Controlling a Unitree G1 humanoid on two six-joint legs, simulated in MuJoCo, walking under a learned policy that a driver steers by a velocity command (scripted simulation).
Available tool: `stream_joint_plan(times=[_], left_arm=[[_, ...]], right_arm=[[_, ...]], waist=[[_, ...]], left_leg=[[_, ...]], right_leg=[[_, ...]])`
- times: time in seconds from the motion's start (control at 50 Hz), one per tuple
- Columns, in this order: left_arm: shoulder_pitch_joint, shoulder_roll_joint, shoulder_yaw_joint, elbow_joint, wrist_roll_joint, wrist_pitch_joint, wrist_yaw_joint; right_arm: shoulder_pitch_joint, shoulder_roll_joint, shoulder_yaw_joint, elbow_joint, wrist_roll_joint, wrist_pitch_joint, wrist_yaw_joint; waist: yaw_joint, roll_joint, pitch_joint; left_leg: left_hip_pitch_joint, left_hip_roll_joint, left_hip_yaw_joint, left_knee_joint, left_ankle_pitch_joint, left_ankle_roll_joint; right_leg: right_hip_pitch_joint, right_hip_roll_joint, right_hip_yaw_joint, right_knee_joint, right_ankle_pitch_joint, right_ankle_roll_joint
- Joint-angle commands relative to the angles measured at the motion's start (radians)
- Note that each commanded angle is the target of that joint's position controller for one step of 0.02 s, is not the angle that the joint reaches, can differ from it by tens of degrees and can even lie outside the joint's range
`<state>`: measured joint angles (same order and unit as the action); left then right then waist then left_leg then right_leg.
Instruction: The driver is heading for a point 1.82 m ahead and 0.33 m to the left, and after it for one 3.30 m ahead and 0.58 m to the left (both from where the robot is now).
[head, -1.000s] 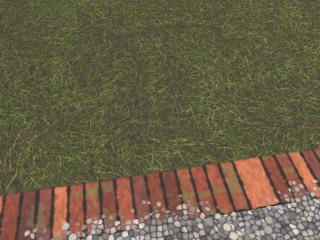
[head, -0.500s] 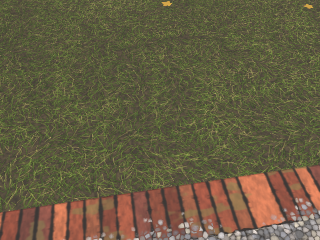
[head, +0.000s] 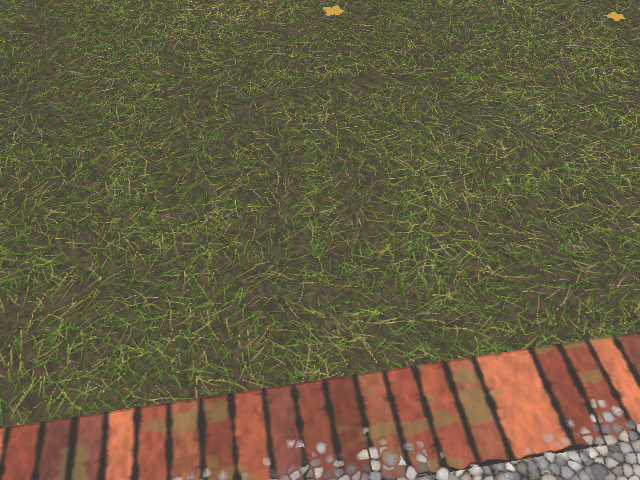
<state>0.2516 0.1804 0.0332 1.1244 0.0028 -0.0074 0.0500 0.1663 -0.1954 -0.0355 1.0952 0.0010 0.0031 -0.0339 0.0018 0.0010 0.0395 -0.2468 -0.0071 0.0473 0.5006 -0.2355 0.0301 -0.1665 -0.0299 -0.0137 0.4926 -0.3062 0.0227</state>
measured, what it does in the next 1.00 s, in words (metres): stands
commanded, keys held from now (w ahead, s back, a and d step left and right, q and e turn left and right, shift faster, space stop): no key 1.00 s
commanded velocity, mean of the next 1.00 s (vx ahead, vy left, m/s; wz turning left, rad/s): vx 0.00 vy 0.00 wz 0.00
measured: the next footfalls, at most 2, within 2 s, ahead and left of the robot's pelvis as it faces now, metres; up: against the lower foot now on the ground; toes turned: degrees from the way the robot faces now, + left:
left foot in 1.74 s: +0.45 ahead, +0.08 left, +0.00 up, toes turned +2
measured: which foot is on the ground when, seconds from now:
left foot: down 0.00-1.00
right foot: down 0.00-1.00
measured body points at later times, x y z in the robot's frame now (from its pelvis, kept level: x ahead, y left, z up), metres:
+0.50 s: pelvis +0.00 +0.00 +0.00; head +0.02 +0.00 +0.45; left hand -0.01 +0.23 -0.16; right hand +0.04 -0.24 -0.15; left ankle +0.02 +0.10 -0.74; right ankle -0.03 -0.13 -0.74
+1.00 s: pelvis +0.00 +0.00 +0.00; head +0.02 +0.00 +0.45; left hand -0.01 +0.23 -0.16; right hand +0.03 -0.24 -0.16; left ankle +0.02 +0.10 -0.74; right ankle -0.03 -0.13 -0.74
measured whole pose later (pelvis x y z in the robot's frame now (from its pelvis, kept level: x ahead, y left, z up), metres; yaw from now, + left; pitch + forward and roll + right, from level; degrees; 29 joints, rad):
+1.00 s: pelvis +0.00 +0.00 +0.00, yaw +0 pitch +0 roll +0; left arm 0.32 0.16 0.03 1.11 0.00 -0.01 0.05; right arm 0.21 -0.18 -0.03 1.10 0.01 0.00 -0.04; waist 0.00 0.00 0.03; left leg -0.25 0.00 0.04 0.50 -0.24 0.03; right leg -0.17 -0.03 -0.02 0.49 -0.31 0.02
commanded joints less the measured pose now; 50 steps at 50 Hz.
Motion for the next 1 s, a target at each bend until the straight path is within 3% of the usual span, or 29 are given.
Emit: stream_joint_plan(times=[0.02,1.0], left_arm=[[0.059,0.088,0.012,-0.013,0.000,-0.006,0.003],[0.151,0.058,0.005,-0.020,-0.003,-0.010,0.004]], right_arm=[[0.013,-0.097,-0.014,-0.026,0.000,-0.007,-0.003],[0.085,-0.074,-0.005,-0.013,0.005,-0.008,-0.007]], waist=[[0.000,0.001,-0.001],[-0.004,-0.004,0.011]], left_leg=[[0.051,0.053,-0.061,-0.097,0.088,0.030],[0.052,0.047,-0.054,-0.082,0.127,0.026]], right_leg=[[-0.082,-0.011,0.004,-0.088,0.105,-0.024],[-0.092,-0.005,0.004,-0.091,0.120,-0.027]])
